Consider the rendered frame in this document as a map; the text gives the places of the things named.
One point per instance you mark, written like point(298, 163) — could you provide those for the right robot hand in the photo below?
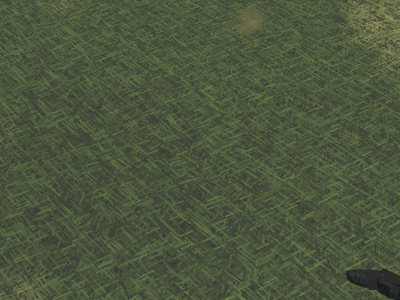
point(386, 282)

